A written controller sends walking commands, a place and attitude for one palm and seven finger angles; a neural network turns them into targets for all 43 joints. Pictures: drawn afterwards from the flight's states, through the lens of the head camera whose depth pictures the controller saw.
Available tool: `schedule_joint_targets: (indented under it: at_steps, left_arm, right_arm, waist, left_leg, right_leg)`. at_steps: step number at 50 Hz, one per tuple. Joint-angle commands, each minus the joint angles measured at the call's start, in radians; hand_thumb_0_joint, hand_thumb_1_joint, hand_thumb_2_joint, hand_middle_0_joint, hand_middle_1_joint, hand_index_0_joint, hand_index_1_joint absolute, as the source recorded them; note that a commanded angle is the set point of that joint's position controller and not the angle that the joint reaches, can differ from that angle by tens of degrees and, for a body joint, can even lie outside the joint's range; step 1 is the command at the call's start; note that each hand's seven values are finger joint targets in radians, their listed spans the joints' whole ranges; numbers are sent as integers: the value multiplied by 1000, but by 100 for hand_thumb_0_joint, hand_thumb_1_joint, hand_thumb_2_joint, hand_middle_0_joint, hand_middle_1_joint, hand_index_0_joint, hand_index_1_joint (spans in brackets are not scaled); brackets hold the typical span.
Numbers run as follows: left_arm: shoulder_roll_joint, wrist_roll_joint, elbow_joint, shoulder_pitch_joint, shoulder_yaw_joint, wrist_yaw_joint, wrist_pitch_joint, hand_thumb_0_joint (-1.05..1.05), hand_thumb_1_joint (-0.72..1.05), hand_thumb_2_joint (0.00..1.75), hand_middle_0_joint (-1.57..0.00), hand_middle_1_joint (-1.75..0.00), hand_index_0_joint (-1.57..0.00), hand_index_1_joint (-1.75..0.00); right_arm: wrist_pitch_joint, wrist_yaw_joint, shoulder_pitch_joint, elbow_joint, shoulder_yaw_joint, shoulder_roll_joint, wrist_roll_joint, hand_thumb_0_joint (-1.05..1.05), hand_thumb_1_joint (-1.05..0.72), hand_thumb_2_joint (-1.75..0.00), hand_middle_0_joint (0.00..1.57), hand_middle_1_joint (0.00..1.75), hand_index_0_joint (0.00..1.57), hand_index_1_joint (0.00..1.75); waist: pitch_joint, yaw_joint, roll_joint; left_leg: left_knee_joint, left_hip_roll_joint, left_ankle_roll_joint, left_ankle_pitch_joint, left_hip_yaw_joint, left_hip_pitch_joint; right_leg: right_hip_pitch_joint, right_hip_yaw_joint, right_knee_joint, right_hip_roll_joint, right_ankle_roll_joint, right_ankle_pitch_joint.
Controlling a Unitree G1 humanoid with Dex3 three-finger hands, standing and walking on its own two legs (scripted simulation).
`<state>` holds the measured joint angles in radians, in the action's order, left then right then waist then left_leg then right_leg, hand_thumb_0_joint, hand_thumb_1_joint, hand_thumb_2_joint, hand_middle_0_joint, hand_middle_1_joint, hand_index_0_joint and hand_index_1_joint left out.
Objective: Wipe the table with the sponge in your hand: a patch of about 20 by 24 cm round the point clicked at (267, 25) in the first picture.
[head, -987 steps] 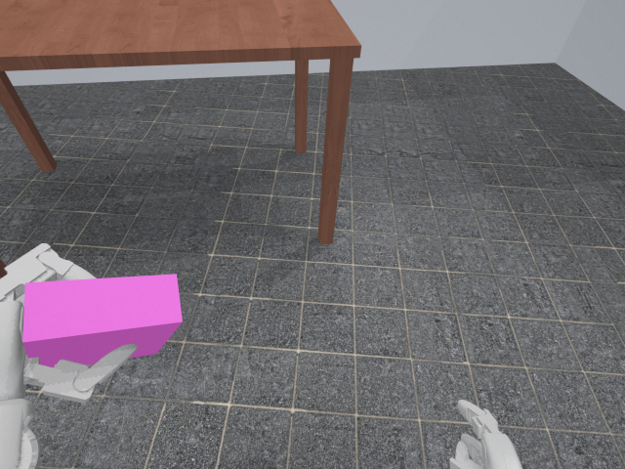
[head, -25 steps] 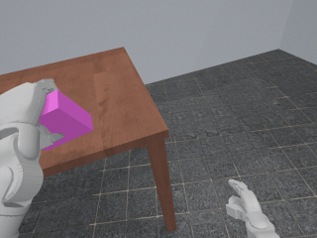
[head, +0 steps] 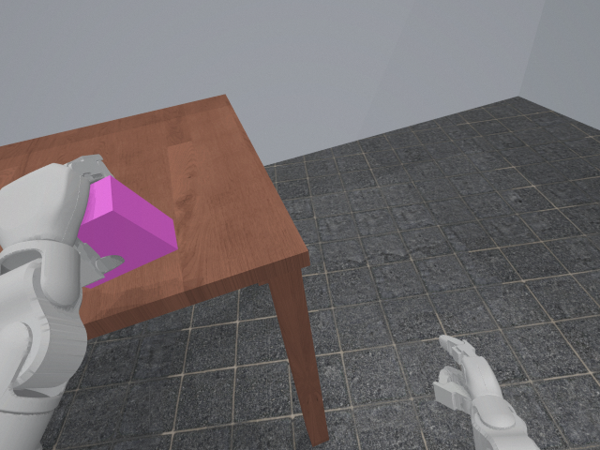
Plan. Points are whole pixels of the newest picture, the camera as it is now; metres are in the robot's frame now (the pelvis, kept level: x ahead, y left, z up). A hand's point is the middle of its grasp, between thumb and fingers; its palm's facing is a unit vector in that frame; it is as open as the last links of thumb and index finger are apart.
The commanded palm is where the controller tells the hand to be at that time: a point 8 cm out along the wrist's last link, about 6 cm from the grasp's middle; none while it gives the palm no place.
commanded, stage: move the sponge above the wiping area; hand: left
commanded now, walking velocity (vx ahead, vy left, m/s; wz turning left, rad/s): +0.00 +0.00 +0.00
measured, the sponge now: (110, 243) +0.26 +0.28 +0.20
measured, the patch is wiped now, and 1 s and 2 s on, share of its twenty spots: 0.05 0.05 0.05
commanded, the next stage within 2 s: none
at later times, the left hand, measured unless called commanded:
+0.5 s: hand (93, 222) +0.27 +0.30 +0.23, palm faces +0.32 -0.07 -0.94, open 9.3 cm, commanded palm +0.21 +0.30 +0.29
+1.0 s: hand (83, 225) +0.28 +0.33 +0.21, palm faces +0.18 -0.01 -0.98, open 9.3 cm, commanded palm +0.24 +0.33 +0.28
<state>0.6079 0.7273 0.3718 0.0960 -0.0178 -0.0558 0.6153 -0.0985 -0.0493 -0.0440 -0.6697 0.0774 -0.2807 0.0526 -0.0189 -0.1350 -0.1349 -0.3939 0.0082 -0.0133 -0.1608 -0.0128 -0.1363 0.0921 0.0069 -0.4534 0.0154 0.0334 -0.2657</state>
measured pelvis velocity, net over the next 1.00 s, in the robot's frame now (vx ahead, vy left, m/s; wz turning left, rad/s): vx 0.01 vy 0.01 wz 0.02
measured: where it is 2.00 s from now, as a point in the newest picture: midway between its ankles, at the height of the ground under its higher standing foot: outside the picture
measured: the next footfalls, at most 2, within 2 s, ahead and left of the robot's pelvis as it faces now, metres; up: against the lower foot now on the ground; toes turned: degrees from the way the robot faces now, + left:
none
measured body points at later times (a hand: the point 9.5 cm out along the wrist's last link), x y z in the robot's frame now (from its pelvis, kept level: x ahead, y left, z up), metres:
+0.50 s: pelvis +0.00 +0.01 +0.00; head -0.03 -0.05 +0.45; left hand +0.25 +0.29 +0.28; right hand +0.27 -0.18 -0.07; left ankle +0.04 +0.13 -0.74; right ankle -0.01 -0.10 -0.74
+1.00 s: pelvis +0.01 +0.01 +0.00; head -0.01 -0.05 +0.45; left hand +0.27 +0.32 +0.26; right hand +0.27 -0.19 -0.08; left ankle +0.04 +0.13 -0.74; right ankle -0.01 -0.10 -0.74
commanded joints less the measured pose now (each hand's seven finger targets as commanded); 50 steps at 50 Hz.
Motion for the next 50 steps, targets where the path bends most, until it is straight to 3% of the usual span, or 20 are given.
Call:
schedule_joint_targets:
  at_steps: [1,3,5,8,9,13,14,18,19,22,26,28,31,36,39,41,44,46,48,50]
  left_arm:
    - [271,49,170,327,-169,43,-8,0,10,130,-120,-160,-120,-160]
    - [285,59,190,355,-175,41,-1,0,10,130,-120,-160,-120,-160]
    - [249,55,151,352,-142,41,1,0,10,130,-120,-160,-120,-160]
    - [306,72,138,343,-192,38,11,0,10,130,-120,-160,-120,-160]
    - [261,73,129,368,-145,34,11,0,10,130,-120,-160,-120,-160]
    - [276,87,66,401,-138,23,14,0,10,130,-120,-160,-120,-160]
    - [240,88,73,432,-98,19,9,0,10,130,-120,-160,-120,-160]
    - [298,107,101,432,-140,12,8,0,10,130,-120,-160,-120,-160]
    - [258,107,98,446,-105,8,7,0,10,130,-120,-160,-120,-160]
    - [286,110,23,434,-127,2,8,0,10,130,-120,-160,-120,-160]
    - [333,123,-3,428,-165,-4,1,0,10,130,-120,-160,-120,-160]
    - [311,119,25,432,-147,-11,4,0,10,130,-120,-160,-120,-160]
    - [293,117,-3,418,-126,-21,-1,0,10,130,-120,-160,-120,-160]
    - [337,143,-119,498,-128,-35,-12,0,10,130,-120,-160,-120,-160]
    - [318,153,-89,560,-91,-48,-27,0,10,130,-120,-160,-120,-160]
    - [356,160,-104,535,-126,-55,-39,0,10,130,-120,-160,-120,-160]
    - [322,159,-97,541,-94,-69,-44,0,10,130,-120,-160,-120,-160]
    - [384,162,-139,494,-157,-70,-49,0,10,130,-120,-160,-120,-160]
    - [384,167,-123,516,-155,-75,-49,0,10,130,-120,-160,-120,-160]
    - [359,159,-143,504,-137,-78,-53,0,10,130,-120,-160,-120,-160]
  right_arm:
    - [58,-6,-277,191,-31,-70,0,0,-90,-90,20,30,20,30]
    - [57,-7,-285,195,-30,-67,0,0,-90,-90,20,30,20,30]
    - [57,-8,-273,185,-27,-61,2,0,-90,-90,20,30,20,30]
    - [48,-9,-278,189,-29,-72,-1,0,-90,-90,20,30,20,30]
    - [53,-6,-281,192,-21,-64,2,0,-90,-90,20,30,20,30]
    - [50,-14,-267,183,-26,-74,3,0,-90,-90,20,30,20,30]
    - [58,-13,-270,186,-21,-67,6,0,-90,-90,20,30,20,30]
    - [62,-16,-274,189,-28,-75,0,0,-90,-90,20,30,20,30]
    - [69,-13,-272,191,-22,-68,-1,0,-90,-90,20,30,20,30]
    - [59,-19,-258,177,-25,-75,1,0,-90,-90,20,30,20,30]
    - [60,-17,-251,173,-29,-84,-1,0,-90,-90,20,30,20,30]
    - [61,-15,-256,183,-29,-80,1,0,-90,-90,20,30,20,30]
    - [64,-16,-248,178,-30,-83,4,0,-90,-90,20,30,20,30]
    - [69,-29,-228,163,-30,-96,4,0,-90,-90,20,30,20,30]
    - [80,-29,-235,172,-28,-90,5,0,-90,-90,20,30,20,30]
    - [82,-30,-227,163,-34,-97,0,0,-90,-90,20,30,20,30]
    - [83,-29,-226,169,-30,-88,2,0,-90,-90,20,30,20,30]
    - [78,-29,-216,160,-36,-100,-1,0,-90,-90,20,30,20,30]
    - [72,-27,-217,163,-36,-101,-1,0,-90,-90,20,30,20,30]
    - [73,-25,-212,163,-35,-95,2,0,-90,-90,20,30,20,30]
  waist:
    - [-179,-8,74]
    - [-191,-10,45]
    - [-178,-3,67]
    - [-192,-15,67]
    - [-181,-7,68]
    - [-163,1,67]
    - [-173,5,65]
    - [-228,-12,36]
    - [-234,-7,55]
    - [-189,-4,81]
    - [-209,-12,73]
    - [-239,-9,32]
    - [-202,0,70]
    - [-177,10,80]
    - [-230,12,43]
    - [-238,5,51]
    - [-246,12,38]
    - [-230,-1,61]
    - [-241,4,35]
    - [-230,7,64]
  left_leg:
    - [22,-60,34,184,-13,56]
    - [21,-60,32,188,-15,70]
    - [29,-57,34,184,-13,66]
    - [30,-57,31,181,-12,61]
    - [30,-56,32,188,-16,52]
    - [41,-56,30,142,-11,53]
    - [42,-57,33,145,-12,54]
    - [39,-62,34,175,-6,71]
    - [35,-62,37,199,-8,66]
    - [40,-61,36,171,-9,48]
    - [37,-61,36,187,-4,44]
    - [37,-61,34,196,-4,58]
    - [35,-61,38,197,-6,47]
    - [38,-62,38,141,-1,29]
    - [36,-68,41,156,1,46]
    - [31,-69,43,181,5,47]
    - [26,-70,43,192,3,51]
    - [27,-69,42,195,7,31]
    - [24,-66,40,204,7,42]
    - [28,-65,42,211,10,33]
  right_leg:
    - [-15,-56,87,8,-5,177]
    - [-12,-66,90,15,1,169]
    - [-13,-48,88,12,-3,166]
    - [-22,-65,92,17,4,159]
    - [-18,-46,85,9,1,165]
    - [4,-53,107,16,2,111]
    - [1,-39,102,9,0,112]
    - [-31,-51,89,17,8,147]
    - [-39,-34,76,11,5,176]
    - [-19,-33,89,11,1,152]
    - [-34,-37,81,12,5,172]
    - [-43,-38,78,17,9,178]
    - [-26,-24,79,12,1,190]
    - [3,-24,97,10,1,124]
    - [-16,-19,86,8,5,134]
    - [-27,-20,79,10,5,172]
    - [-29,-15,74,9,5,179]
    - [-37,-18,72,9,4,197]
    - [-33,-21,73,15,10,194]
    - [-35,-8,67,12,6,205]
